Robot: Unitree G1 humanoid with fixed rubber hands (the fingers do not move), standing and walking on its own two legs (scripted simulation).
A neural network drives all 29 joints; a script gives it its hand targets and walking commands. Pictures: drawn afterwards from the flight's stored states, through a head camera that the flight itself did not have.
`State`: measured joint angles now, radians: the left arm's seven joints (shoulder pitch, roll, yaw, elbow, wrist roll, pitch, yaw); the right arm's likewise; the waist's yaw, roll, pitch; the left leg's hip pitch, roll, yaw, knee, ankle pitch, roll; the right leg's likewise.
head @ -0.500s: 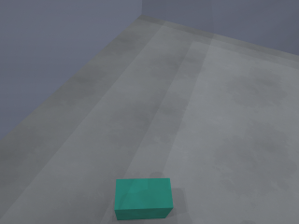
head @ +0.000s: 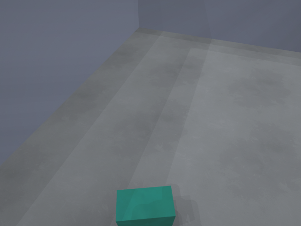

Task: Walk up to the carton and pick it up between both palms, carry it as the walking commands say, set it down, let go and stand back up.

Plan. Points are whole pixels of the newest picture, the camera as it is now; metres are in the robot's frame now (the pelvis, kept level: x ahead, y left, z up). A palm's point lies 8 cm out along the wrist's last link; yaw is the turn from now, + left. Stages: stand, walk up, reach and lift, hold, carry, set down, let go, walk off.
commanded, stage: walk up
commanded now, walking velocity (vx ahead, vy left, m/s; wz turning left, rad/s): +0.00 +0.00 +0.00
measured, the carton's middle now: (145, 210) +0.36 +0.03 -0.64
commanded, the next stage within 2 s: stand in 0.18 s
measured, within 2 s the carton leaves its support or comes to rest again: neither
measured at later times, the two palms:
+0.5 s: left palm out of the picture +0.01 +0.21 -0.15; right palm out of the picture +0.00 -0.23 -0.15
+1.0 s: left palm out of the picture +0.15 +0.22 -0.14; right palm out of the picture +0.14 -0.21 -0.13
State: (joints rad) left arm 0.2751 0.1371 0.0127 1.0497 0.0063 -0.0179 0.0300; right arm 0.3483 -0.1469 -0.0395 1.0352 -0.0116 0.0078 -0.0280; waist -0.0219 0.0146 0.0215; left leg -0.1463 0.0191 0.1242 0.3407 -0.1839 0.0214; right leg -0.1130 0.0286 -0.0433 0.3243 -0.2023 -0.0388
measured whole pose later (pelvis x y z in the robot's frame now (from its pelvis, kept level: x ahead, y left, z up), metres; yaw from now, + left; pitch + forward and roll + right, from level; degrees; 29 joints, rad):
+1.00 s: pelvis -0.01 +0.01 -0.03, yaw +3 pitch +9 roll -1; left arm 0.03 0.18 0.01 0.56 -0.01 0.55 -0.04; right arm 0.09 -0.17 -0.03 0.48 0.01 0.56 0.02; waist -0.04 0.00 -0.04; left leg -0.54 0.01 0.05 0.72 -0.33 0.04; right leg -0.48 0.01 -0.09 0.69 -0.36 -0.03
